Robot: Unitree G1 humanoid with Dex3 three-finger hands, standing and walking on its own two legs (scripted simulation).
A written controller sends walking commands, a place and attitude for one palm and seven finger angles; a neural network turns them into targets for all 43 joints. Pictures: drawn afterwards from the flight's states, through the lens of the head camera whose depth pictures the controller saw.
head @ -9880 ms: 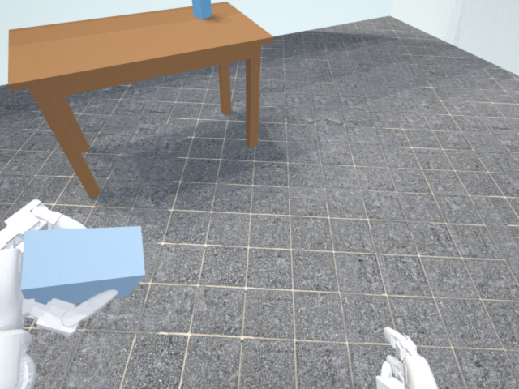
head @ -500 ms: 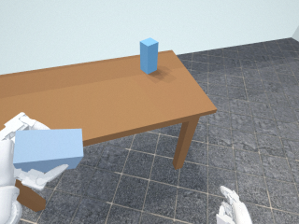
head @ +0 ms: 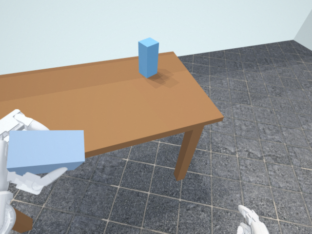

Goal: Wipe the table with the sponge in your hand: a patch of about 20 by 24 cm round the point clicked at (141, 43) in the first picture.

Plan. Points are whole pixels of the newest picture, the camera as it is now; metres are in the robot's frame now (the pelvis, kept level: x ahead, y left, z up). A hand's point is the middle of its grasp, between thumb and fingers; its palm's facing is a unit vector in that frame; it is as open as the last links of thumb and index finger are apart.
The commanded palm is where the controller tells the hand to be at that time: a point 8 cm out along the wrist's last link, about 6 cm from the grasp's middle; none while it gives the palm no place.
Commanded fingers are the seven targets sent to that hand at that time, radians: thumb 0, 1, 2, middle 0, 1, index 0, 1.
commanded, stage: shuffle to correct the standing spot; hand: left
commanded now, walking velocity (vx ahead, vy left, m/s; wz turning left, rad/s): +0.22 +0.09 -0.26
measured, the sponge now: (57, 153) +0.23 +0.21 +0.15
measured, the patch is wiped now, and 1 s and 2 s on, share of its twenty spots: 0.00 0.00 0.00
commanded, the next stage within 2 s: come to a stop and stand still in 0.52 s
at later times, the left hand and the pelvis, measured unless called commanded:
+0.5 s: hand (58, 97) +0.35 +0.24 +0.19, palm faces +0.37 -0.81 -0.45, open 10.0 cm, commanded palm +0.30 +0.28 +0.20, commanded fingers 0.00 0.10 1.30 -1.20 -1.60 -1.20 -1.60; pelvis +0.14 +0.00 +0.01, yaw -1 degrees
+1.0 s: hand (64, 75) +0.42 +0.26 +0.19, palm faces +0.26 -0.88 -0.41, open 10.0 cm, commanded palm +0.36 +0.31 +0.20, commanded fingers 0.00 0.10 1.30 -1.20 -1.60 -1.20 -1.60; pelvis +0.19 +0.04 +0.02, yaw -4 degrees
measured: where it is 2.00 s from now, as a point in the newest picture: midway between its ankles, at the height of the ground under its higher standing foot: outside the picture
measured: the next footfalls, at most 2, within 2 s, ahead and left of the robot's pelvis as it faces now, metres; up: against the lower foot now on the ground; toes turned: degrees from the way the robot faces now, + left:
right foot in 0.26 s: +0.21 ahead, -0.07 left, +0.00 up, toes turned -8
left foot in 0.62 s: +0.27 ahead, +0.17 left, +0.00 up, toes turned +2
